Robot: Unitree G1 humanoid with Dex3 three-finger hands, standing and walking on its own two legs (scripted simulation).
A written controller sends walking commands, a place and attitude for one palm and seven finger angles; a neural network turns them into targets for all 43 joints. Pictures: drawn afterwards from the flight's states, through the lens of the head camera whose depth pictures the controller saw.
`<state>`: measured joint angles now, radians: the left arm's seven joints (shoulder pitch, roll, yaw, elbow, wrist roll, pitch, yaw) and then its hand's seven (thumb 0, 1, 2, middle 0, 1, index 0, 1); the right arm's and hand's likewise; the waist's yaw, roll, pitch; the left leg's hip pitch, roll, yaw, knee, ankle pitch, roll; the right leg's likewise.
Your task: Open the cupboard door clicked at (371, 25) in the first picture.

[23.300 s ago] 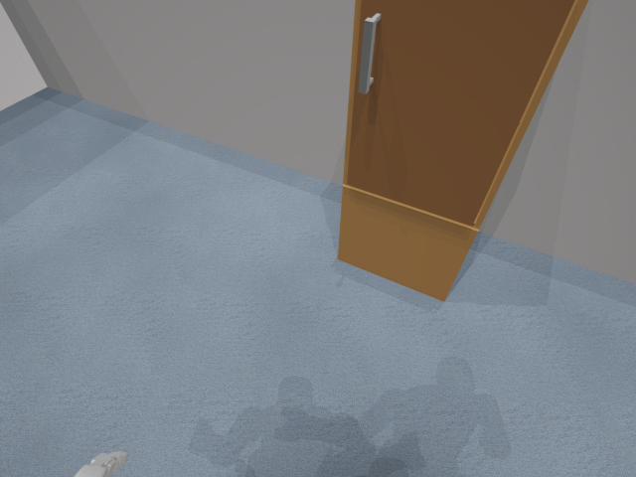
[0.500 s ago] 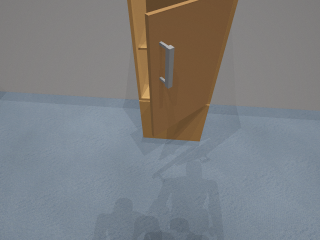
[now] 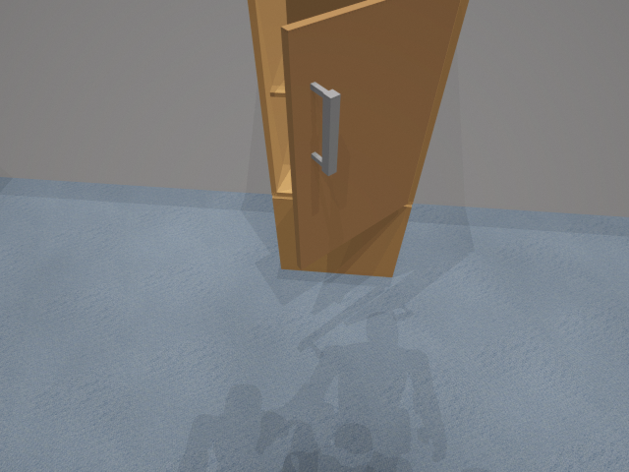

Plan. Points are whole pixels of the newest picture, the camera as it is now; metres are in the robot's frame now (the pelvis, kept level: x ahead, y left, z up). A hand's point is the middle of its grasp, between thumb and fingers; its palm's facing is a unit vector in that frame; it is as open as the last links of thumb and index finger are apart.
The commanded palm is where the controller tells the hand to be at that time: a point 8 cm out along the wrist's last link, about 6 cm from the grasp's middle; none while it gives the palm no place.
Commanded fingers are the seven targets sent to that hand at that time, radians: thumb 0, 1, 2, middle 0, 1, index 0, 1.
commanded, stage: walk to a spot facing it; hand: left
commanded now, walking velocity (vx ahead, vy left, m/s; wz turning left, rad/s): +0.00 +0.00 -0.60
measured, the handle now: (323, 130) +0.64 +0.03 +0.08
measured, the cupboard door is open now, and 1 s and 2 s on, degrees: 43 43 43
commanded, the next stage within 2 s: none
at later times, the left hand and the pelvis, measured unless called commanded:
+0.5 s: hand out of the picture +0.08 +0.17 -0.17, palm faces -0.16 -0.94 -0.30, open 7.4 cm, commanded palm none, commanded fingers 0.00 0.90 0.90 -0.20 -0.30 -0.20 -0.30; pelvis -0.01 -0.02 -0.01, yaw -14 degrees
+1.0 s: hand (214, 455) +0.17 +0.17 -0.17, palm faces -0.44 -0.87 -0.23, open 7.4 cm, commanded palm none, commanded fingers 0.00 0.90 0.90 -0.20 -0.30 -0.20 -0.30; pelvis -0.01 +0.01 -0.01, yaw -31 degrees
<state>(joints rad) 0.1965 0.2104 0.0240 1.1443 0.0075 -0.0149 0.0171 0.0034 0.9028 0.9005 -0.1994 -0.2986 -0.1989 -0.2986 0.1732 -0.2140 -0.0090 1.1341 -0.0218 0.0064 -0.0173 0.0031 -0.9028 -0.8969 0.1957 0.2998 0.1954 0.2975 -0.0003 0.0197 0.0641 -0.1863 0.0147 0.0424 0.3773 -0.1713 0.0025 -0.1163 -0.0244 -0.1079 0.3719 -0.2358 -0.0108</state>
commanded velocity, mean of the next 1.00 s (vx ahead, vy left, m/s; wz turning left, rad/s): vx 0.00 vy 0.00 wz -0.60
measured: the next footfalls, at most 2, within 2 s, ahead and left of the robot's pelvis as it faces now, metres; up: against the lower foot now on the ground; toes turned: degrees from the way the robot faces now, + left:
left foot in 0.80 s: +0.09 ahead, +0.12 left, +0.00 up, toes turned -25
right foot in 1.12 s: -0.05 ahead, -0.13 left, +0.00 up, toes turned -40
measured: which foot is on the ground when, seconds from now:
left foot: down 0.00-0.38, up 0.40-0.78, down 0.80-1.00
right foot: down 0.00-0.80, up 0.82-1.00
